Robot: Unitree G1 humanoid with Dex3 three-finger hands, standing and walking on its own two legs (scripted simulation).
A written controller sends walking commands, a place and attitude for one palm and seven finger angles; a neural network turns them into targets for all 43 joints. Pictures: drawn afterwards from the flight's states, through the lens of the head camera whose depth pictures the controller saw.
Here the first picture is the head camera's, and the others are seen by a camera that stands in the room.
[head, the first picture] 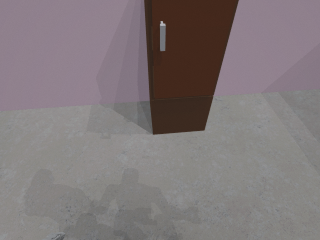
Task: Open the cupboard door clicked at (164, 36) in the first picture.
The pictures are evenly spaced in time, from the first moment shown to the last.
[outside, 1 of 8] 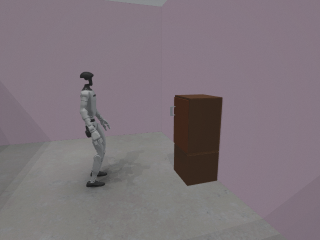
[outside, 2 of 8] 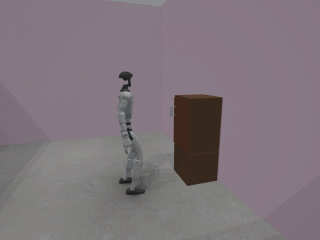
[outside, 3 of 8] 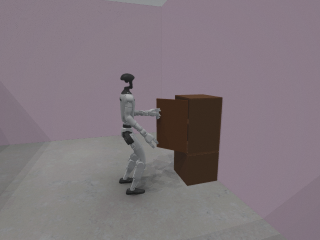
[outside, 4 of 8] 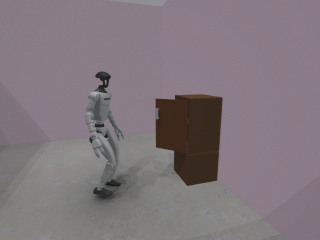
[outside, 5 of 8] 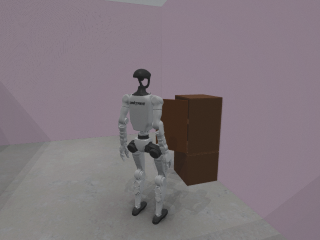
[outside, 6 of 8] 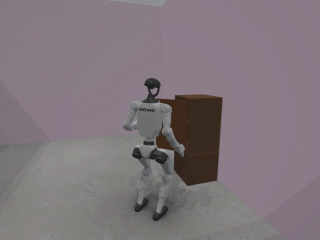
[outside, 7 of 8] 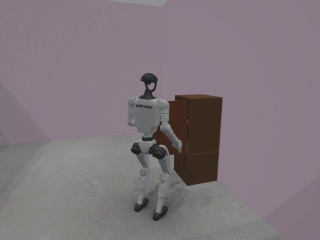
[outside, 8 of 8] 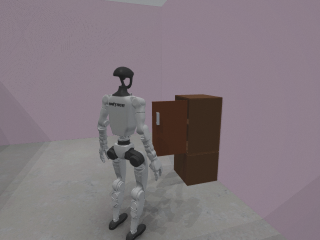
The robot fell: no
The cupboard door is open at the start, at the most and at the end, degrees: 0 91 90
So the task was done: yes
